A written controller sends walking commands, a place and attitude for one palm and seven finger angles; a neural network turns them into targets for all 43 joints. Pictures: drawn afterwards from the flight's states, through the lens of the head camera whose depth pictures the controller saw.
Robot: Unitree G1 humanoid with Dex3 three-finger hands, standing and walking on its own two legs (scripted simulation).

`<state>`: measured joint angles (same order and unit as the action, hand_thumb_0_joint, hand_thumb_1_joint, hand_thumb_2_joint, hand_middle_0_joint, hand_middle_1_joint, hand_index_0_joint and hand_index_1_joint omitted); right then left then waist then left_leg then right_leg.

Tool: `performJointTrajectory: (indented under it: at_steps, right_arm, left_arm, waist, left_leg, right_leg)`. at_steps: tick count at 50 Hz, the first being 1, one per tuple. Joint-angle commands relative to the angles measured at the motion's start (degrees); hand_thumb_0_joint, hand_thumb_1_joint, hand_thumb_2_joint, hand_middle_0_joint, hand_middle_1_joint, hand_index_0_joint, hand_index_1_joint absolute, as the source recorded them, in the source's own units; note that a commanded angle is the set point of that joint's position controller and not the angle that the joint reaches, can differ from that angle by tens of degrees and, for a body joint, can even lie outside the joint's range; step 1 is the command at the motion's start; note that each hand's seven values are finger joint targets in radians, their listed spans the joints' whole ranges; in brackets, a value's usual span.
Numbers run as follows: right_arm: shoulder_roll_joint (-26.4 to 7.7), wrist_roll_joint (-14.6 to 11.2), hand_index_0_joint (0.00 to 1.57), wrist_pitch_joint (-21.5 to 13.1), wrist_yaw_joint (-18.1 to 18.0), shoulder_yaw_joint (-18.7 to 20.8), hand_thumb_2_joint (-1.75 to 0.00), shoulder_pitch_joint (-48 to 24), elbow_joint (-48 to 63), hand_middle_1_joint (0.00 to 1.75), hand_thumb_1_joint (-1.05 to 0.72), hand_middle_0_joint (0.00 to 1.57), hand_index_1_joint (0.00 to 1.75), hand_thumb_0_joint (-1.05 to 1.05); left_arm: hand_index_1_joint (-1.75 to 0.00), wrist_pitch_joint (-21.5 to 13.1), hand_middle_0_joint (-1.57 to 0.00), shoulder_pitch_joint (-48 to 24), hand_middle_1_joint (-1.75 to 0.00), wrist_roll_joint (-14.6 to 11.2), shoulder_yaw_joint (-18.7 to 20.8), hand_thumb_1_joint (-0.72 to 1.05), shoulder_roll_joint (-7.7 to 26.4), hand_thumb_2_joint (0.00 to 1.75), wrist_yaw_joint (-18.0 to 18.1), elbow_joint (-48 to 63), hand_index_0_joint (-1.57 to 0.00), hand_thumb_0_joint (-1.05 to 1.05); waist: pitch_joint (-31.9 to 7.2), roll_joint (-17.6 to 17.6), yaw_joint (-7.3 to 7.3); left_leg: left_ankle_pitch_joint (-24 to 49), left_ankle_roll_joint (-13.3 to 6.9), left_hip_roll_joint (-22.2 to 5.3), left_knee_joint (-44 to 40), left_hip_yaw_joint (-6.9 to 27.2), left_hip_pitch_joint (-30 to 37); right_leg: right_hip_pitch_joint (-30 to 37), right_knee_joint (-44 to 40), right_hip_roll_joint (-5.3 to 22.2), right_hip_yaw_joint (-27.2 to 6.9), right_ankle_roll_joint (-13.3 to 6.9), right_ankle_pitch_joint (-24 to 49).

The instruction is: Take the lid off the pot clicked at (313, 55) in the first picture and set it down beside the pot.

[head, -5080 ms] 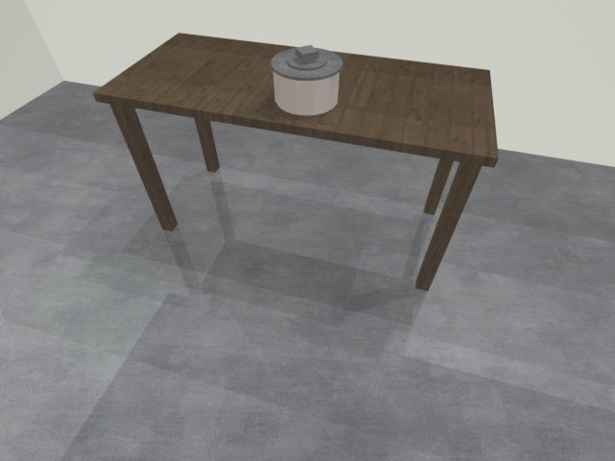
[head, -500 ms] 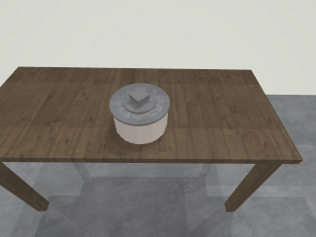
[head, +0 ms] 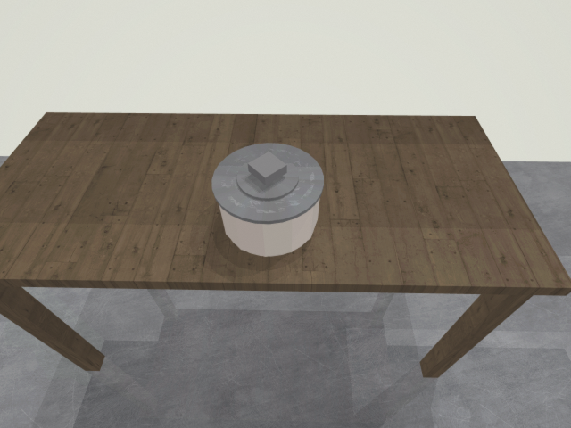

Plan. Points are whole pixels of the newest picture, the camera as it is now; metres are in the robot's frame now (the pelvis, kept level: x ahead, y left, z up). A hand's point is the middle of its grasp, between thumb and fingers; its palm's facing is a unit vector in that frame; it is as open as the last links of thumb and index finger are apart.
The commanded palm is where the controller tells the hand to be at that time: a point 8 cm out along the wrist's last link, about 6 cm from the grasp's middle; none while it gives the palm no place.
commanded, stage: look again from close up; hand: left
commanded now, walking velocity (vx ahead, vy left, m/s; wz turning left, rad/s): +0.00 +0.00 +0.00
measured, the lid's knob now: (267, 168) +0.54 +0.07 +0.05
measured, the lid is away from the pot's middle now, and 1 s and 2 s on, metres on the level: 0.00 0.00 0.00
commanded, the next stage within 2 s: shuffle to correct the standing spot in 0.32 s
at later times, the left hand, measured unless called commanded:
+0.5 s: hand out of the picture -0.02 +0.18 -0.17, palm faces +0.02 -0.98 -0.19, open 7.4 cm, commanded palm none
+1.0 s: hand out of the picture -0.02 +0.12 -0.17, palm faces +0.01 -0.99 -0.16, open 7.4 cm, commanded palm none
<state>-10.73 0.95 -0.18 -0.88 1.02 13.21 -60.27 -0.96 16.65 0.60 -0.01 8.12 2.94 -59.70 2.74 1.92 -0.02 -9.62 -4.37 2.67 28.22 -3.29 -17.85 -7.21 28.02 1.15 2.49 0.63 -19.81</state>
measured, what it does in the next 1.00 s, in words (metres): stands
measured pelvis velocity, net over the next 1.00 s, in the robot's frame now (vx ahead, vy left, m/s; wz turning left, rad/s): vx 0.03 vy -0.04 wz -0.02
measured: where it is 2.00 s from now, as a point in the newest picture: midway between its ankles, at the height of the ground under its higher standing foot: outside the picture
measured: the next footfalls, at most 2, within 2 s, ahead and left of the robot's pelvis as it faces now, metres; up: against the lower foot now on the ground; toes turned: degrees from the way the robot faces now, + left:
none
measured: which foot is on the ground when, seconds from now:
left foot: down 0.00-1.00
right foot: down 0.00-1.00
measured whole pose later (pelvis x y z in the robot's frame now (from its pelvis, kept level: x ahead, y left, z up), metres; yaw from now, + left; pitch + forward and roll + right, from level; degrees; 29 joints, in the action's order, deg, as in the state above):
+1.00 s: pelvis +0.03 -0.04 +0.00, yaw -1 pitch +1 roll +0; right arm -7.2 0.7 -0.4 -1.4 2.0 16.8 -65.1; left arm -0.4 22.9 0.8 -0.4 6.6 1.8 -63.2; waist 1.2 0.7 -0.5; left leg -13.8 -1.4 -0.5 31.6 -2.6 -18.9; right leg -6.6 27.2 -2.1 2.5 -2.4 -21.7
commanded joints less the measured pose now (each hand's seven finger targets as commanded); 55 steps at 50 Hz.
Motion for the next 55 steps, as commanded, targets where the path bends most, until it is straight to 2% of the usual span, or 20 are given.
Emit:
performJointTrajectory:
  at_steps: [1, 6, 10, 15, 16, 21, 25, 27, 32, 33, 34, 37, 40, 41, 45, 46, 47, 50, 51, 55]
  right_arm:
    - [-4.65, -0.11, 0.2, -0.84, 0.06, 1.0, -0.9, 1.56, 2.41, 0.3, -0.9, 0.2, 0.3, 0.0]
    - [-4.7, -0.22, 0.2, -0.83, 0.2, 1.04, -0.9, 0.7, 2.24, 0.3, -0.9, 0.2, 0.3, 0.0]
    - [-4.9, -0.23, 0.2, -0.85, 0.19, 0.98, -0.9, 0.82, 1.75, 0.3, -0.9, 0.2, 0.3, 0.0]
    - [-4.65, -0.32, 0.2, -0.99, 0.19, 1.01, -0.9, 0.91, 1.53, 0.3, -0.9, 0.2, 0.3, 0.0]
    - [-4.47, -0.45, 0.2, -1.09, 0.18, 1.04, -0.9, 1.06, 1.69, 0.3, -0.9, 0.2, 0.3, 0.0]
    - [-4.38, -0.5, 0.2, -1.11, 0.17, 0.95, -0.9, 1.59, 1.0, 0.3, -0.9, 0.2, 0.3, 0.0]
    - [-3.92, -0.31, 0.2, -0.84, 0.06, 1.04, -0.9, 2.55, -0.59, 0.3, -0.9, 0.2, 0.3, 0.0]
    - [-4.32, -0.32, 0.2, -0.68, 0.06, 1.36, -0.9, 2.61, -0.77, 0.3, -0.9, 0.2, 0.3, 0.0]
    - [-4.34, -0.22, 0.2, -0.66, 0.02, 1.83, -0.9, 3.7, -1.46, 0.3, -0.9, 0.2, 0.3, 0.0]
    - [-4.18, -0.2, 0.2, -0.63, 0.01, 1.89, -0.9, 4.07, -1.75, 0.3, -0.9, 0.2, 0.3, 0.0]
    - [-3.96, -0.2, 0.2, -0.66, -0.02, 1.98, -0.9, 4.26, -1.9, 0.3, -0.9, 0.2, 0.3, 0.0]
    - [-3.69, -0.17, 0.2, -0.72, -0.14, 2.21, -0.9, 4.8, -2.08, 0.3, -0.9, 0.2, 0.3, 0.0]
    - [-2.92, -0.17, 0.2, -0.77, -0.3, 2.24, -0.9, 5.59, -2.4, 0.3, -0.9, 0.2, 0.3, 0.0]
    - [-2.37, -0.21, 0.2, -0.8, -0.31, 2.24, -0.9, 5.77, -2.4, 0.3, -0.9, 0.2, 0.3, 0.0]
    - [-1.82, -0.15, 0.2, -0.95, -0.59, 2.17, -0.9, 6.26, -2.65, 0.3, -0.9, 0.2, 0.3, 0.0]
    - [-1.39, -0.2, 0.2, -1.03, -0.59, 2.13, -0.9, 6.3, -2.62, 0.3, -0.9, 0.2, 0.3, 0.0]
    - [-1.68, -0.2, 0.2, -1.03, -0.69, 2.2, -0.9, 6.18, -2.6, 0.3, -0.9, 0.2, 0.3, 0.0]
    - [-0.85, -0.26, 0.2, -1.3, -0.97, 1.98, -0.9, 6.0, -2.74, 0.3, -0.9, 0.2, 0.3, 0.0]
    - [-0.51, -0.38, 0.2, -1.35, -1.0, 2.0, -0.9, 6.12, -2.91, 0.3, -0.9, 0.2, 0.3, 0.0]
    - [-0.82, -0.27, 0.2, -1.04, -1.62, 1.99, -0.9, 5.99, -2.92, 0.3, -0.9, 0.2, 0.3, 0.0]
  left_arm:
    - [-0.3, -0.63, -0.2, 5.46, -0.3, 0.24, 0.92, 0.9, 6.3, 0.9, 0.28, 1.31, -0.2, 0.0]
    - [-0.3, -0.61, -0.2, 5.87, -0.3, 0.4, 0.74, 0.9, 6.7, 0.9, 0.11, 1.13, -0.2, 0.0]
    - [-0.3, -0.53, -0.2, 6.38, -0.3, 0.43, 0.5, 0.9, 6.3, 0.9, 0.06, 0.6, -0.2, 0.0]
    - [-0.3, -0.63, -0.2, 7.61, -0.3, 0.55, 0.4, 0.9, 6.1, 0.9, -0.05, 0.0, -0.2, 0.0]
    - [-0.3, -0.61, -0.2, 7.65, -0.3, 0.56, 0.4, 0.9, 6.48, 0.9, -0.12, -0.15, -0.2, 0.0]
    - [-0.3, -0.52, -0.2, 7.98, -0.3, 0.54, 0.31, 0.9, 6.38, 0.9, -0.15, -0.57, -0.2, 0.0]
    - [-0.3, -0.23, -0.2, 9.24, -0.3, 0.47, -0.2, 0.9, 4.92, 0.9, -0.27, -1.81, -0.2, 0.0]
    - [-0.3, -0.05, -0.2, 10.12, -0.3, 0.6, -0.27, 0.9, 4.71, 0.9, -0.41, -2.16, -0.2, 0.0]
    - [-0.3, -0.01, -0.2, 11.34, -0.3, 0.69, -0.35, 0.9, 4.32, 0.9, -0.61, -2.81, -0.2, 0.0]
    - [-0.3, 0.02, -0.2, 11.37, -0.3, 0.68, -0.31, 0.9, 4.42, 0.9, -0.63, -2.87, -0.2, 0.0]
    - [-0.3, -0.04, -0.2, 11.74, -0.3, 0.62, -0.21, 0.9, 4.49, 0.9, -0.69, -2.87, -0.2, 0.0]
    - [-0.3, -0.06, -0.2, 12.11, -0.3, 0.62, -0.1, 0.9, 4.22, 0.9, -0.76, -2.99, -0.2, 0.0]
    - [-0.3, -0.1, -0.2, 12.05, -0.3, 0.52, 0.05, 0.9, 4.1, 0.9, -0.78, -2.88, -0.2, 0.0]
    - [-0.3, -0.1, -0.2, 12.12, -0.3, 0.49, 0.09, 0.9, 4.24, 0.9, -0.84, -2.92, -0.2, 0.0]
    - [-0.3, -0.15, -0.2, 11.75, -0.3, 0.41, 0.33, 0.9, 4.0, 0.9, -0.78, -2.57, -0.2, 0.0]
    - [-0.3, -0.13, -0.2, 11.88, -0.3, 0.29, 0.41, 0.9, 4.19, 0.9, -0.84, -2.55, -0.2, 0.0]
    - [-0.3, -0.05, -0.2, 11.72, -0.3, 0.38, 0.48, 0.9, 3.92, 0.9, -0.75, -2.28, -0.2, 0.0]
    - [-0.3, -0.11, -0.2, 11.61, -0.3, 0.37, 0.82, 0.9, 4.15, 0.9, -0.64, -2.01, -0.2, 0.0]
    - [-0.3, -0.06, -0.2, 11.74, -0.3, 0.26, 0.97, 0.9, 4.49, 0.9, -0.68, -2.0, -0.2, 0.0]
    - [-0.3, 0.23, -0.2, 10.45, -0.3, 0.26, 1.31, 0.9, 4.01, 0.9, -0.49, -1.01, -0.2, 0.0]
  waist:
    - [-0.6, -2.78, 0.48]
    - [0.05, -2.54, 0.46]
    - [0.49, 0.02, 0.28]
    - [-0.49, -0.54, 0.52]
    - [-0.8, -2.29, 0.67]
    - [-0.1, -2.44, 0.67]
    - [0.74, 0.7, 0.28]
    - [1.68, 0.2, 0.55]
    - [2.39, -1.3, 0.53]
    - [2.22, -0.11, 0.35]
    - [1.78, 0.9, 0.42]
    - [1.53, -0.31, 0.35]
    - [1.48, -0.97, -0.05]
    - [1.85, -2.73, 0.03]
    - [1.22, -2.23, -0.57]
    - [1.23, -4.1, -0.33]
    - [1.72, -4.22, -0.47]
    - [0.71, -3.7, -0.69]
    - [0.53, -4.76, -0.38]
    - [1.55, -3.56, -1.15]
  left_leg:
    - [4.26, 0.76, -8.32, -5.54, 10.57, 7.64]
    - [2.03, 0.93, -8.11, -6.01, 9.98, 7.65]
    - [-0.7, 0.87, -8.3, -7.9, 10.82, 7.49]
    - [-0.68, 0.73, -8.58, -8.39, 10.9, 8.35]
    - [0.82, 0.54, -8.83, -8.16, 10.87, 8.46]
    - [0.57, 0.64, -8.77, -8.35, 10.68, 7.74]
    - [-10.63, 0.82, -9.69, -12.58, 12.76, 7.22]
    - [-15.23, 0.56, -10.58, -14.28, 13.98, 5.61]
    - [-16.55, 0.11, -11.3, -14.23, 14.19, 4.02]
    - [-16.88, 0.15, -11.22, -14.22, 14.13, 3.95]
    - [-16.16, 0.11, -11.2, -13.71, 13.98, 4.28]
    - [-14.4, -0.07, -11.36, -12.01, 13.29, 3.84]
    - [-10.9, -0.02, -10.85, -9.08, 11.59, 3.81]
    - [-9.65, -0.01, -10.77, -8.11, 10.9, 3.14]
    - [-4.12, 0.26, -9.54, -2.86, 7.71, 2.82]
    - [-2.58, 0.21, -9.58, -1.97, 7.21, 2.41]
    - [-1.53, 0.32, -9.28, -0.44, 6.33, 1.57]
    - [4.23, 0.84, -8.25, 3.8, 3.62, 1.21]
    - [5.49, 0.84, -8.24, 4.87, 3.33, 0.63]
    - [8.97, 0.97, -8.42, 6.86, 2.92, 1.54]
  right_leg:
    - [-6.49, -5.78, 4.49, -4.58, -3.38, 8.48]
    - [-7.11, -6.52, 4.83, -5.15, -3.44, 7.46]
    - [-7.76, -6.28, 4.34, -4.87, -3.22, 4.79]
    - [-7.61, -6.53, 4.5, -4.89, -3.13, 5.35]
    - [-7.03, -6.57, 4.53, -4.35, -3.07, 6.53]
    - [-6.85, -6.89, 4.72, -4.27, -3.06, 6.17]
    - [-7.62, -6.72, 3.3, -3.13, -2.56, 0.3]
    - [-7.44, -6.32, 2.83, -2.03, -2.45, -0.71]
    - [-7.63, -6.0, 2.56, -1.49, -2.81, -0.28]
    - [-7.8, -5.8, 2.5, -1.66, -2.99, -0.59]
    - [-7.85, -5.74, 2.6, -1.63, -3.03, -0.12]
    - [-7.74, -6.16, 2.71, -1.96, -3.4, 0.75]
    - [-7.98, -6.72, 3.06, -3.22, -4.05, 1.93]
    - [-7.52, -7.18, 3.02, -3.16, -4.26, 2.54]
    - [-6.72, -7.17, 3.8, -5.44, -5.32, 5.69]
    - [-5.91, -7.25, 3.76, -5.15, -5.5, 7.14]
    - [-5.59, -7.22, 4.05, -5.79, -5.62, 8.17]
    - [-2.84, -5.92, 4.97, -6.87, -6.72, 17.24]
    - [-1.6, -5.64, 4.85, -6.35, -6.71, 20.2]
    - [-1.86, -2.98, 4.56, -5.71, -6.57, 29.0]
